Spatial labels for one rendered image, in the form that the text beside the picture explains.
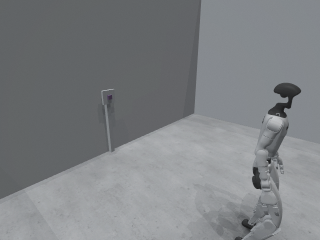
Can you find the left robot shin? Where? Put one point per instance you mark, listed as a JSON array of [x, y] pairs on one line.
[[257, 214]]

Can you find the left robot hand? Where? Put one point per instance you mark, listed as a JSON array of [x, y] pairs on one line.
[[278, 160]]

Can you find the panel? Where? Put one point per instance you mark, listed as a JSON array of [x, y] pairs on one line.
[[107, 105]]

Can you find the robot torso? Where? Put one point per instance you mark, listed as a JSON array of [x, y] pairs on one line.
[[273, 148]]

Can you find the robot right forearm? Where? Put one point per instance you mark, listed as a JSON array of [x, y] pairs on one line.
[[263, 169]]

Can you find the right robot upper arm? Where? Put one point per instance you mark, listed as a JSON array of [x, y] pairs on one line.
[[272, 128]]

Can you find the right robot hand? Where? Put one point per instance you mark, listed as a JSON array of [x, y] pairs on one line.
[[269, 198]]

